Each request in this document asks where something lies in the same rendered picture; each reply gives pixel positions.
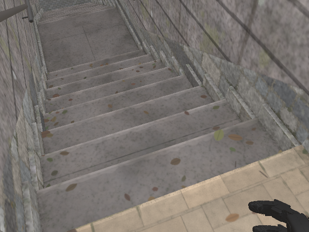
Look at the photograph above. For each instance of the robot right hand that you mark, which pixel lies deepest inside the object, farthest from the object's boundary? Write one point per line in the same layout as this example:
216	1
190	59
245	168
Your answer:
295	221

